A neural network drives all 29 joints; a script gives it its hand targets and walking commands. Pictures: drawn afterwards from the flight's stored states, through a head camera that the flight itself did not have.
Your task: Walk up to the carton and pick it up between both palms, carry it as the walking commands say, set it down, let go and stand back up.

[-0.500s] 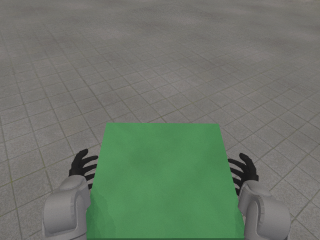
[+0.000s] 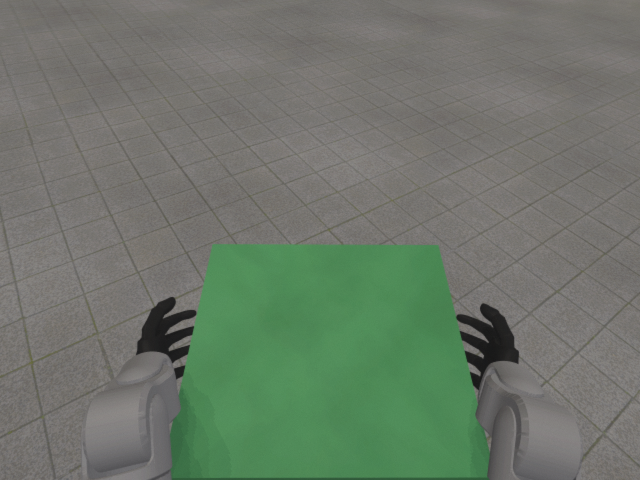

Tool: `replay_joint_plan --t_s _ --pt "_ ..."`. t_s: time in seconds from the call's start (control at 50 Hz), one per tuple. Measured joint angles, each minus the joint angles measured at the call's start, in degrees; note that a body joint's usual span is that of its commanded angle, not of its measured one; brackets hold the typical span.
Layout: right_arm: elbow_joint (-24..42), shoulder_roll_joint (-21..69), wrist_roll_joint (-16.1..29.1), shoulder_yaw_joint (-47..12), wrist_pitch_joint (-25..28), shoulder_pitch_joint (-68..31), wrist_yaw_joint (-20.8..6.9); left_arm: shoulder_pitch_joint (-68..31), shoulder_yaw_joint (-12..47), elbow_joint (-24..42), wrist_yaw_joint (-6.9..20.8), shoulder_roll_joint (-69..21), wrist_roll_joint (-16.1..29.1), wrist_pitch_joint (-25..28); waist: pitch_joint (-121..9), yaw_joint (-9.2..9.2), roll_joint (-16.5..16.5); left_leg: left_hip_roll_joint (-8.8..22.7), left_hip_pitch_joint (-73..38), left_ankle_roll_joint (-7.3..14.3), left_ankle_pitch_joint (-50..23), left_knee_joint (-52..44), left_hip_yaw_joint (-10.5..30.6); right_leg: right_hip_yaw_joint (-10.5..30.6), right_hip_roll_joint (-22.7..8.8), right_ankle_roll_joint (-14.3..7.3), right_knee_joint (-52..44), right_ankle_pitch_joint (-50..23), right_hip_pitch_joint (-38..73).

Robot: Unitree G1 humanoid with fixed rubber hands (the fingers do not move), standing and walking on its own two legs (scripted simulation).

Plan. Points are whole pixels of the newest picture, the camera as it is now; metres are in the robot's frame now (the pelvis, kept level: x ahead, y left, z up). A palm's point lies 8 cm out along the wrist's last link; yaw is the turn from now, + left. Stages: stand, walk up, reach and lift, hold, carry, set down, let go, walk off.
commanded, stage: carry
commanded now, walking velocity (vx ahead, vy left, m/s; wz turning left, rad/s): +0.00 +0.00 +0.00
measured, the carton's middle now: (325, 367) +0.26 +0.00 +0.01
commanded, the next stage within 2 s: none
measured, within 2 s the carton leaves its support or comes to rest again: neither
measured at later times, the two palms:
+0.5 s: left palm (151, 328) +0.27 +0.21 +0.07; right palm (463, 332) +0.28 -0.16 +0.08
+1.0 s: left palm (163, 312) +0.29 +0.20 +0.07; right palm (468, 314) +0.30 -0.17 +0.09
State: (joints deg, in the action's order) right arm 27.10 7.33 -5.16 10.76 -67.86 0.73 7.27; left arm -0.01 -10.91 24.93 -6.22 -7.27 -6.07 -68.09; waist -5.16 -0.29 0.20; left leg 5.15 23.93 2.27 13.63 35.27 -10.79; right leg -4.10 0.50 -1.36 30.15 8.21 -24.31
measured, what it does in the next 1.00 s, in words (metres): shifts its weight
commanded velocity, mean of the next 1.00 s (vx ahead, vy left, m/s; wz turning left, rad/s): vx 0.00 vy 0.00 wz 0.00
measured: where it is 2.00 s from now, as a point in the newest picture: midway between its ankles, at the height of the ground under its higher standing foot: outside the picture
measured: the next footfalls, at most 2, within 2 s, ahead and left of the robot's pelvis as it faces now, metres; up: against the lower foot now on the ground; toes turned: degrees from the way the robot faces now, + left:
none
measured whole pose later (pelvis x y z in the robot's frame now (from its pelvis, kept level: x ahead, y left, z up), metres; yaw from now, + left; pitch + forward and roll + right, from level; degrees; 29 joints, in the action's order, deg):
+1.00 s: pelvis +0.07 +0.01 +0.00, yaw +1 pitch +1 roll -1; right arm 27.1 7.3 -5.4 10.9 -67.3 0.4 7.1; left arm -0.7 -11.0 24.4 -5.8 -7.2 -6.3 -67.5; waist -4.1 -1.0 0.7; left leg 3.5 16.9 1.9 20.4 36.0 -11.0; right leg -3.6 -1.1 -0.2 34.9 17.2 -19.1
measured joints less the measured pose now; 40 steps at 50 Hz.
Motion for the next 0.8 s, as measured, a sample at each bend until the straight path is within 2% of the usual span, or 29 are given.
replay_joint_plan --t_s 0.28,0.42,0.8 --pt "-1.4 0.0 -0.2 0.2 0.1 -0.6 0.0 -0.9 -0.4 -1.5 0.0 0.0 -0.3 -0.1 0.4 -1.15 -0.2 -0.6 -2.0 0.7 2.8 0.4 -0.6 0.8 -0.6 1.3 0.6 2.4 1.7" --pt "-0.2 0.0 0.1 0.6 1.2 -0.8 -0.5 -1.4 0.0 -0.2 -0.3 0.1 0.2 0.5 2.4 -1.59 -0.8 -1.1 -3.0 0.8 4.2 1.0 -0.7 0.9 -1.1 1.6 2.2 4.4 2.2" --pt "-0.5 0.0 -0.2 0.0 1.3 0.1 -0.5 -0.5 -0.1 -0.7 0.5 0.0 -0.4 0.9 1.9 -1.05 0.6 -1.7 -6.1 0.1 6.3 0.7 -0.4 0.7 -1.7 1.5 4.3 8.0 4.5"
